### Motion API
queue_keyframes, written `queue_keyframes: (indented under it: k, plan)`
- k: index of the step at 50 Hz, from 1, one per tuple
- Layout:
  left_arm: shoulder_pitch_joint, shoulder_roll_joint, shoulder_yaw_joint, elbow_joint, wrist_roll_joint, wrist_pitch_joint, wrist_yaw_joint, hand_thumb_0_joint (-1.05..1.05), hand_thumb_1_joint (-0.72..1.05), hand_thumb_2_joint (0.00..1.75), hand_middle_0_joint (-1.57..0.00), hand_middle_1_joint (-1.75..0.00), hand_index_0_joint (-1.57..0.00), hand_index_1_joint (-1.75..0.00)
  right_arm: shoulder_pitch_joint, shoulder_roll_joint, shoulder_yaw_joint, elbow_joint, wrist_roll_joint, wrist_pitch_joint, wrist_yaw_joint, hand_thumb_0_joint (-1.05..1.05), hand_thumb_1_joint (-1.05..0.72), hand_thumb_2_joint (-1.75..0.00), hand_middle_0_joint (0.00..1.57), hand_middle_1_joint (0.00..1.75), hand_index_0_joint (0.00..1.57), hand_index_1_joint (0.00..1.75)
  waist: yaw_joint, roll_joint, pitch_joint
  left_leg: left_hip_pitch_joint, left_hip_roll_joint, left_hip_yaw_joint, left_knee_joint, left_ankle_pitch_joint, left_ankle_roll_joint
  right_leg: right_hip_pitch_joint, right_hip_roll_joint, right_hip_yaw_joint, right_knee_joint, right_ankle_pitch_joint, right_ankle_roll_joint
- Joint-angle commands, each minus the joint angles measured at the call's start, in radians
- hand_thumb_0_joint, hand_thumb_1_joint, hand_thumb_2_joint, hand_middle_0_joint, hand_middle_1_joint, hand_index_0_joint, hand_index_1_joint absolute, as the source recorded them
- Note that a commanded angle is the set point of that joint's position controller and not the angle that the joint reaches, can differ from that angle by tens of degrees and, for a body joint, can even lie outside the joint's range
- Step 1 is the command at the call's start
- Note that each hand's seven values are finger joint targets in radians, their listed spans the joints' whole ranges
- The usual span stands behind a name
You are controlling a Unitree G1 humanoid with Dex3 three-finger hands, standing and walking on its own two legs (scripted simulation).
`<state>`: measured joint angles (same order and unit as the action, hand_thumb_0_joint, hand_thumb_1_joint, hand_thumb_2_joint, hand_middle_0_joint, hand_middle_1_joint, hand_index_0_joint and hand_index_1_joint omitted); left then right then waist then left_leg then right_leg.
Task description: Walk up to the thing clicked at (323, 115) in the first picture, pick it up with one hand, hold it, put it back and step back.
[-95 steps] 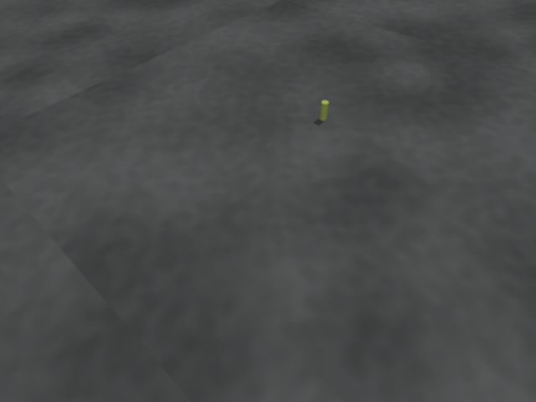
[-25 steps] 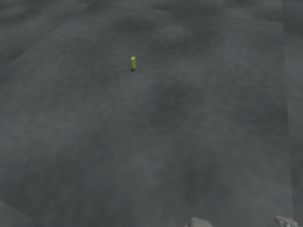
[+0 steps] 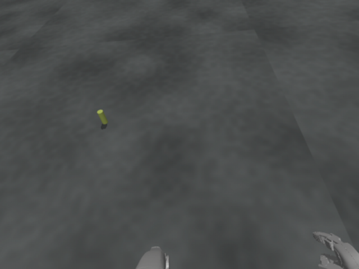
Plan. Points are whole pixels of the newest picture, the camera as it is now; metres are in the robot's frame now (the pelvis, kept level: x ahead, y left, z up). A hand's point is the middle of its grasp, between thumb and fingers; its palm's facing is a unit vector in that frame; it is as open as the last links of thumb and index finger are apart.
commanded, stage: walk up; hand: left
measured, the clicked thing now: (102, 117) +1.30 +0.71 -0.69
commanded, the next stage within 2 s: none
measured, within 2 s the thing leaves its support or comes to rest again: neither
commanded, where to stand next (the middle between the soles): +0.88 +0.92 m, yaw -60 degrees
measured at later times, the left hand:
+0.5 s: hand (72, 169) +0.43 +0.39 -0.10, palm faces -0.27 -0.75 -0.60, open 7.3 cm
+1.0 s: hand (57, 131) +0.63 +0.53 -0.13, palm faces -0.50 -0.67 -0.56, open 7.3 cm
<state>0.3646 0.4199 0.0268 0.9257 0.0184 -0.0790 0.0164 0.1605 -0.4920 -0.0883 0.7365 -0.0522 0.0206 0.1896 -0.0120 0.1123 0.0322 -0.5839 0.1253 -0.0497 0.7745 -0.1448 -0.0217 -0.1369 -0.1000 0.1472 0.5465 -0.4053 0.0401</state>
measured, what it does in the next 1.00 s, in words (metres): walks ahead, turning right: left foot, then right foot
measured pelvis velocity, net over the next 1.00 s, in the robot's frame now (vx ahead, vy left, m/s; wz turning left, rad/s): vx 0.42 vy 0.29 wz -0.52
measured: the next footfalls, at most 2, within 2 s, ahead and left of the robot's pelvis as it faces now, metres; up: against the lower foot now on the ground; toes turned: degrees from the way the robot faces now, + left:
left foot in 0.04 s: +0.19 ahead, +0.18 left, +0.00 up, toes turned -1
right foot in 0.40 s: +0.27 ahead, -0.02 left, +0.00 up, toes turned -23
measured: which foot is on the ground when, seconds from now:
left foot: up 0.00-0.02, down 0.04-0.42, up 0.44-0.74, down 0.76-1.00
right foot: down 0.00-0.04, up 0.06-0.38, down 0.40-0.78, up 0.80-1.00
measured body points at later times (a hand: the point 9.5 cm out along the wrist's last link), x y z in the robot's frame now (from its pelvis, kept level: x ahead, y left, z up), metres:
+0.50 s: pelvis +0.21 +0.12 -0.01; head +0.22 +0.08 +0.43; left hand +0.44 +0.42 -0.06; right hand +0.15 -0.21 -0.14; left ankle +0.20 +0.23 -0.66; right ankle +0.24 -0.01 -0.72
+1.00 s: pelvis +0.42 +0.29 -0.01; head +0.45 +0.25 +0.44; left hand +0.66 +0.56 -0.10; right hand +0.33 -0.03 -0.12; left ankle +0.47 +0.36 -0.72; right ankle +0.44 +0.18 -0.68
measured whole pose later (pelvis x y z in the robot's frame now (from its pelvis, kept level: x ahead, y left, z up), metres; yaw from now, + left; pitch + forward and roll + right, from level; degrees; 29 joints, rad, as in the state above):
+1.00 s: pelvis +0.42 +0.29 -0.01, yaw -30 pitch +0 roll +0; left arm 0.31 0.47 0.05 0.92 -0.01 -0.06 0.09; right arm 0.24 -0.42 -0.09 0.70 -0.08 0.05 0.07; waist -0.08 0.04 0.11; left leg -0.38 0.04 0.14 0.78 -0.40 0.06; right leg -0.61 -0.04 -0.12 1.05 -0.42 -0.05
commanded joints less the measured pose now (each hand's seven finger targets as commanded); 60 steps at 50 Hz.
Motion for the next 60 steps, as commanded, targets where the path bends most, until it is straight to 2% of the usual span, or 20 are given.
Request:
queue_keyframes:
  k: [1, 3, 4, 7, 14, 19, 20, 22, 23, 28, 35, 37, 38, 39, 40, 49, 53, 54, 56, 60]
  plan:
    - [-0.211, 0.251, 0.080, -0.152, 0.012, -0.020, 0.057, 0.00, 0.90, 0.90, -0.20, -0.30, -0.20, -0.30, 0.421, -0.263, -0.130, 0.035, -0.015, -0.022, -0.058, 0.00, -0.90, -0.90, 0.20, 0.30, 0.20, 0.30, -0.293, 0.142, -0.094, 0.695, 0.001, -0.082, -0.216, -0.386, 0.030, -0.666, 0.069, -0.126, 0.527, -0.062, -0.117]
    - [-0.051, 0.194, 0.042, -0.146, -0.016, -0.010, 0.069, 0.00, 0.90, 0.90, -0.20, -0.30, -0.20, -0.30, 0.158, -0.357, -0.132, -0.045, 0.021, -0.041, -0.099, 0.00, -0.90, -0.90, 0.20, 0.30, 0.20, 0.30, -0.095, 0.313, -0.007, 0.440, 0.267, -0.683, -0.696, -0.759, 0.081, -0.746, 0.116, -0.065, 0.893, -0.124, -0.141]
    - [-0.027, 0.230, 0.045, -0.112, -0.016, -0.014, 0.070, 0.00, 0.90, 0.90, -0.20, -0.30, -0.20, -0.30, 0.018, -0.351, -0.131, -0.082, 0.032, -0.042, -0.105, 0.00, -0.90, -0.90, 0.20, 0.30, 0.20, 0.30, -0.039, 0.236, 0.012, 0.307, 0.270, -0.692, -0.745, -0.790, 0.093, -0.664, 0.042, -0.045, 0.920, -0.037, -0.137]
    - [0.035, 0.352, 0.102, -0.006, -0.047, 0.005, 0.043, 0.00, 0.90, 0.90, -0.20, -0.30, -0.20, -0.30, -0.015, -0.204, -0.097, -0.101, -0.004, -0.044, -0.103, 0.00, -0.90, -0.90, 0.20, 0.30, 0.20, 0.30, -0.017, 0.153, -0.075, 0.353, 0.136, -0.269, -0.487, -0.538, 0.175, -0.555, -0.040, -0.135, 0.678, 0.088, -0.081]
    - [-0.135, 0.294, 0.093, -0.093, -0.030, 0.014, 0.024, 0.00, 0.90, 0.90, -0.20, -0.30, -0.20, -0.30, 0.104, -0.194, -0.083, -0.095, -0.015, -0.034, -0.103, 0.00, -0.90, -0.90, 0.20, 0.30, 0.20, 0.30, -0.099, 0.042, -0.030, 0.432, 0.183, -0.097, -0.460, -0.228, 0.219, -0.462, -0.013, -0.218, 0.288, 0.060, -0.067]
    - [0.178, 0.317, 0.133, -0.022, -0.026, 0.006, 0.047, 0.00, 0.90, 0.90, -0.20, -0.30, -0.20, -0.30, -0.010, -0.162, -0.067, -0.163, -0.012, -0.017, -0.099, 0.00, -0.90, -0.90, 0.20, 0.30, 0.20, 0.30, 0.104, -0.181, -0.132, 0.074, 0.032, 0.185, 0.057, 0.141, 0.088, 0.169, 0.047, -0.265, 0.023, 0.208, -0.111]
    - [0.284, 0.374, 0.159, -0.015, -0.017, 0.004, 0.070, 0.00, 0.90, 0.90, -0.20, -0.30, -0.20, -0.30, 0.015, -0.120, -0.049, -0.175, -0.014, -0.022, -0.104, 0.00, -0.90, -0.90, 0.20, 0.30, 0.20, 0.30, 0.159, -0.313, -0.146, -0.175, -0.056, 0.174, 0.292, -0.172, 0.037, 0.359, -0.058, -0.058, -0.057, 0.068, -0.159]
    - [0.106, 0.441, 0.156, -0.116, -0.027, 0.011, 0.094, 0.00, 0.90, 0.90, -0.20, -0.30, -0.20, -0.30, 0.097, -0.208, -0.082, -0.151, -0.005, -0.001, -0.108, 0.00, -0.90, -0.90, 0.20, 0.30, 0.20, 0.30, 0.062, -0.205, -0.155, -0.331, -0.050, -0.086, 0.584, -0.425, -0.037, 0.236, -0.408, 0.639, -0.227, -0.179, -0.394]
    - [0.063, 0.436, 0.149, -0.139, -0.033, 0.008, 0.103, 0.00, 0.90, 0.90, -0.20, -0.30, -0.20, -0.30, 0.022, -0.238, -0.089, -0.158, -0.002, 0.002, -0.116, 0.00, -0.90, -0.90, 0.20, 0.30, 0.20, 0.30, 0.055, -0.087, -0.086, -0.333, 0.006, -0.129, 0.607, -0.402, -0.043, 0.117, -0.402, 0.596, -0.239, -0.195, -0.438]
    - [-0.050, 0.379, 0.131, -0.157, -0.007, -0.018, 0.096, 0.00, 0.90, 0.90, -0.20, -0.30, -0.20, -0.30, 0.111, -0.192, -0.069, -0.087, -0.011, 0.040, -0.087, 0.00, -0.90, -0.90, 0.20, 0.30, 0.20, 0.30, -0.051, -0.176, -0.009, -0.061, 0.019, -0.058, 0.423, -0.217, -0.006, -0.266, -0.171, 0.110, -0.131, 0.060, -0.259]
    - [-0.040, 0.443, 0.154, -0.149, 0.020, -0.021, 0.102, 0.00, 0.90, 0.90, -0.20, -0.30, -0.20, -0.30, 0.010, -0.177, -0.085, -0.135, -0.002, 0.036, -0.062, 0.00, -0.90, -0.90, 0.20, 0.30, 0.20, 0.30, -0.042, -0.283, -0.027, 0.126, -0.010, 0.043, 0.150, -0.221, 0.018, -0.397, -0.119, 0.054, -0.041, 0.058, -0.244]
    - [-0.114, 0.408, 0.139, -0.162, 0.018, -0.011, 0.105, 0.00, 0.90, 0.90, -0.20, -0.30, -0.20, -0.30, 0.160, -0.183, -0.106, -0.094, -0.011, 0.027, -0.074, 0.00, -0.90, -0.90, 0.20, 0.30, 0.20, 0.30, -0.158, -0.215, -0.075, 0.378, -0.064, 0.087, 0.006, -0.210, 0.027, -0.530, -0.078, -0.026, 0.170, 0.141, -0.187]
    - [-0.091, 0.308, 0.108, -0.157, 0.018, -0.005, 0.106, 0.00, 0.90, 0.90, -0.20, -0.30, -0.20, -0.30, 0.278, -0.215, -0.125, -0.057, -0.026, 0.015, -0.088, 0.00, -0.90, -0.90, 0.20, 0.30, 0.20, 0.30, -0.226, 0.014, -0.119, 0.529, -0.060, 0.017, -0.162, -0.295, 0.041, -0.624, 0.030, -0.139, 0.474, 0.100, -0.131]
    - [-0.066, 0.191, 0.074, -0.172, 0.011, -0.002, 0.113, 0.00, 0.90, 0.90, -0.20, -0.30, -0.20, -0.30, 0.268, -0.297, -0.137, -0.073, -0.041, 0.001, -0.102, 0.00, -0.90, -0.90, 0.20, 0.30, 0.20, 0.30, -0.196, 0.331, -0.055, 0.512, 0.178, -0.343, -0.381, -0.289, 0.066, -0.815, 0.176, -0.197, 0.693, -0.257, -0.092]
    - [-0.039, 0.234, 0.074, -0.150, -0.003, -0.005, 0.136, 0.00, 0.90, 0.90, -0.20, -0.30, -0.20, -0.30, 0.166, -0.368, -0.148, -0.092, -0.009, -0.005, -0.119, 0.00, -0.90, -0.90, 0.20, 0.30, 0.20, 0.30, -0.136, 0.329, -0.083, 0.497, 0.270, -0.568, -0.471, -0.279, 0.165, -0.838, 0.116, -0.090, 0.815, -0.205, -0.123]
    - [0.078, 0.235, 0.086, -0.059, -0.037, 0.000, 0.099, 0.00, 0.90, 0.90, -0.20, -0.30, -0.20, -0.30, 0.015, -0.155, -0.077, -0.165, -0.033, 0.003, -0.142, 0.00, -0.90, -0.90, 0.20, 0.30, 0.20, 0.30, -0.055, 0.141, -0.078, 0.353, 0.158, -0.065, -0.210, 0.367, 0.261, -0.434, 0.018, -0.238, 0.403, 0.020, -0.089]
    - [0.365, 0.344, 0.160, -0.040, 0.003, -0.003, 0.126, 0.00, 0.90, 0.90, -0.20, -0.30, -0.20, -0.30, -0.049, -0.083, -0.050, -0.231, -0.013, 0.020, -0.124, 0.00, -0.90, -0.90, 0.20, 0.30, 0.20, 0.30, 0.149, -0.187, -0.149, -0.171, -0.045, 0.103, 0.292, -0.016, 0.067, 0.240, -0.053, -0.001, -0.015, 0.226, -0.160]
    - [0.305, 0.398, 0.167, -0.097, 0.017, -0.001, 0.135, 0.00, 0.90, 0.90, -0.20, -0.30, -0.20, -0.30, 0.045, -0.069, -0.043, -0.226, -0.013, 0.028, -0.130, 0.00, -0.90, -0.90, 0.20, 0.30, 0.20, 0.30, 0.078, -0.273, -0.190, -0.293, -0.067, 0.028, 0.462, -0.431, 0.013, 0.270, -0.305, 0.370, -0.073, 0.151, -0.266]
    - [0.116, 0.398, 0.153, -0.190, -0.010, -0.002, 0.142, 0.00, 0.90, 0.90, -0.20, -0.30, -0.20, -0.30, 0.030, -0.183, -0.091, -0.202, -0.025, 0.063, -0.144, 0.00, -0.90, -0.90, 0.20, 0.30, 0.20, 0.30, 0.042, -0.097, -0.090, -0.230, -0.027, -0.112, 0.711, -0.431, -0.014, -0.094, -0.441, 0.555, -0.220, -0.108, -0.431]
    - [-0.031, 0.366, 0.148, -0.221, 0.019, -0.010, 0.126, 0.00, 0.90, 0.90, -0.20, -0.30, -0.20, -0.30, 0.097, -0.191, -0.099, -0.138, -0.028, 0.064, -0.104, 0.00, -0.90, -0.90, 0.20, 0.30, 0.20, 0.30, -0.043, -0.184, -0.026, -0.072, -0.009, -0.081, 0.598, -0.269, 0.020, -0.342, -0.202, 0.175, -0.134, -0.158, -0.263]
